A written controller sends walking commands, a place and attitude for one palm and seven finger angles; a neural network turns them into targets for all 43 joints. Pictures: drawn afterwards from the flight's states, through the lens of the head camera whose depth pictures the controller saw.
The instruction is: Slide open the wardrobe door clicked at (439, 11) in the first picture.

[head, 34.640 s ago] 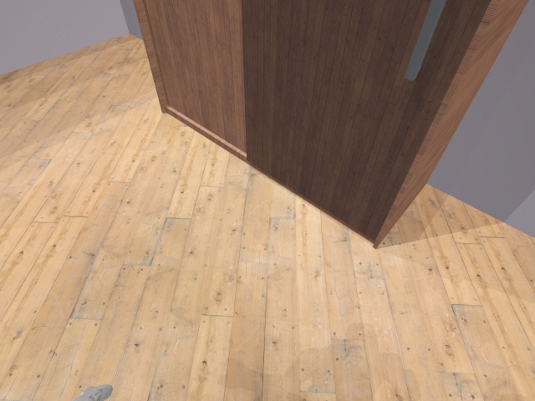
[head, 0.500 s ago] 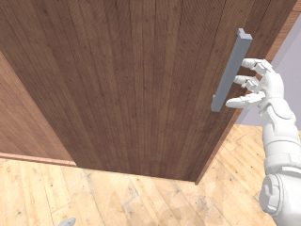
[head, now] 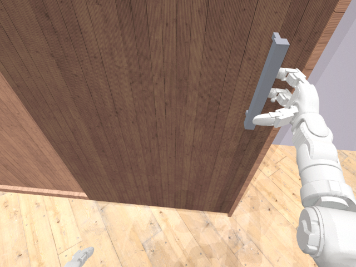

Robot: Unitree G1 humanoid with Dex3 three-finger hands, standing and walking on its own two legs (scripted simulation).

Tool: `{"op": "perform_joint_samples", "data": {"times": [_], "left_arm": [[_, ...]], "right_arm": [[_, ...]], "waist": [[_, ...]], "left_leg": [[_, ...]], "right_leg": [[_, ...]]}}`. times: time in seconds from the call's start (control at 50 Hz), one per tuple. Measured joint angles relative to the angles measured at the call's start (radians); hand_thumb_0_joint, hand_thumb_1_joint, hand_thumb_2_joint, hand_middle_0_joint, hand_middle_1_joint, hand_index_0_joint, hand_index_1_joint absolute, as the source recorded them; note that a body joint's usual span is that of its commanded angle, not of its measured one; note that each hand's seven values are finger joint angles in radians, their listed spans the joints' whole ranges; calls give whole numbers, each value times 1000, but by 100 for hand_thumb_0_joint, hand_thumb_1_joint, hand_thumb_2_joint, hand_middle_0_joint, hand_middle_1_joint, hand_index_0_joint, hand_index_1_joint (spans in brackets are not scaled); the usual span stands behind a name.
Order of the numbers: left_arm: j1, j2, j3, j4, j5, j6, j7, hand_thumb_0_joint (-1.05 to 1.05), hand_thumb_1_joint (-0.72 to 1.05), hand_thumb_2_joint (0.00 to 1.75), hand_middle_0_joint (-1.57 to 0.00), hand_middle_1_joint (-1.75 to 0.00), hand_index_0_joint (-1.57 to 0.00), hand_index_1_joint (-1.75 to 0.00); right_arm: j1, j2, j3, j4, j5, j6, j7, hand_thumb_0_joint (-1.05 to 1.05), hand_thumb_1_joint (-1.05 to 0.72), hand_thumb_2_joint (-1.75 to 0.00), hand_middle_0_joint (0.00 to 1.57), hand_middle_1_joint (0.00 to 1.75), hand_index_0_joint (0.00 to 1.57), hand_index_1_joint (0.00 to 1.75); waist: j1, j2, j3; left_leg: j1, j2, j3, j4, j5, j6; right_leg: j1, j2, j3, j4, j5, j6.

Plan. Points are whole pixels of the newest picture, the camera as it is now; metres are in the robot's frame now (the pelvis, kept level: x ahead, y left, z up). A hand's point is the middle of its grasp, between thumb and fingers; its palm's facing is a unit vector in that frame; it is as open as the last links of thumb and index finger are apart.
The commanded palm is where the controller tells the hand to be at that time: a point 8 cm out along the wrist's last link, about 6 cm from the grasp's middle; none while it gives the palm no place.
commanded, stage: slide the fingers in behind the handle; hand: right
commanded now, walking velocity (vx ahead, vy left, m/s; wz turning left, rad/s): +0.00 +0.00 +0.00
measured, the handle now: (260, 86) +0.51 -0.14 +0.16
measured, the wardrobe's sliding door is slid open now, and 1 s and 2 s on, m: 0.00 0.00 0.00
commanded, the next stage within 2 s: grip the handle and tug to test in 0.98 s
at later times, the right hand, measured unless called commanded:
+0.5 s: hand (264, 101) +0.45 -0.14 +0.17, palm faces +0.01 +1.00 +0.00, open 14.1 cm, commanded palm +0.42 -0.18 +0.17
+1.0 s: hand (261, 100) +0.45 -0.13 +0.17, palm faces +0.00 +1.00 +0.02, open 14.1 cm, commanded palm +0.42 -0.18 +0.17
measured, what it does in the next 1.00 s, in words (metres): stands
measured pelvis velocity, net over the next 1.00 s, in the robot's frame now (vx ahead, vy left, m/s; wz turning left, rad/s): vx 0.01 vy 0.00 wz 0.00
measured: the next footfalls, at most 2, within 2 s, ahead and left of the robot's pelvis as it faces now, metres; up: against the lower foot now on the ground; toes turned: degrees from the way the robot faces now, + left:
none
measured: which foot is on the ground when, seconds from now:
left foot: down 0.00-1.00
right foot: down 0.00-1.00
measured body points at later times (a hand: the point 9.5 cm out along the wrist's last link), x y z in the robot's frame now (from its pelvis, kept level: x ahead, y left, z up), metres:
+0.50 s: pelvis +0.01 +0.00 +0.00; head +0.02 +0.01 +0.45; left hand +0.10 +0.26 -0.11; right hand +0.44 -0.19 +0.17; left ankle -0.02 +0.11 -0.73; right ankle +0.01 -0.11 -0.73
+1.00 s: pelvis +0.01 +0.00 +0.00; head +0.02 +0.01 +0.45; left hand +0.11 +0.25 -0.11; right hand +0.44 -0.19 +0.17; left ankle -0.02 +0.11 -0.73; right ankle +0.01 -0.11 -0.73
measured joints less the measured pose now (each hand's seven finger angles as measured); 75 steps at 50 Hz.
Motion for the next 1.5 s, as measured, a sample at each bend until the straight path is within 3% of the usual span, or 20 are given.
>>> {"op": "perform_joint_samples", "data": {"times": [0.22, 0.36, 0.58, 1.14, 1.28, 1.5], "left_arm": [[33, 1, 13, 13, 4, -3, -11, 1, 91, 90, -20, -30, -20, -30], [30, -5, 10, 10, 4, 8, -11, 1, 91, 90, -20, -30, -20, -30], [4, -7, 16, 12, 2, -3, -12, 1, 91, 90, -20, -30, -20, -30], [3, -11, 12, 11, 8, 8, -14, 1, 91, 90, -20, -30, -20, -30], [6, -13, 12, 9, 6, 14, -12, 1, 91, 90, -20, -30, -20, -30], [-3, -8, 17, -1, 6, 20, -9, 1, 91, 90, -20, -30, -20, -30]], "right_arm": [[32, 27, 8, -47, -5, -23, -25, -1, 50, -30, 29, 120, 30, 119], [51, 31, -8, -48, -12, 11, -38, -1, 50, -30, 30, 120, 30, 120], [73, 64, 38, -114, -5, 28, -79, -1, 50, -30, 25, 118, 26, 117], [73, 75, 36, -111, -14, 24, -80, -1, 49, -30, 26, 119, 27, 118], [89, 70, 27, -129, -15, 32, -78, -1, 35, -36, 26, 120, 27, 118], [116, 69, 20, -173, -12, 53, -78, -1, -9, -55, 29, 124, 30, 123]], "waist": [[4, -4, -4], [9, -3, -10], [-13, -12, -1], [-8, -8, -3], [-4, -6, 0], [-4, -7, 1]], "left_leg": [[0, -2, -10, -2, -3, 0], [18, -5, -15, -10, -4, 1], [38, -2, -7, -20, -1, 2], [45, -2, -11, -25, -1, 4], [58, -5, -16, -33, 1, 5], [69, -7, -23, -49, 4, 5]], "right_leg": [[5, -2, -10, -4, -6, 0], [25, -5, -14, -12, -8, 1], [42, -1, -7, -23, -2, 2], [55, -1, -10, -36, 1, 5], [69, -5, -15, -43, 0, 5], [82, -7, -21, -57, 0, 6]]}}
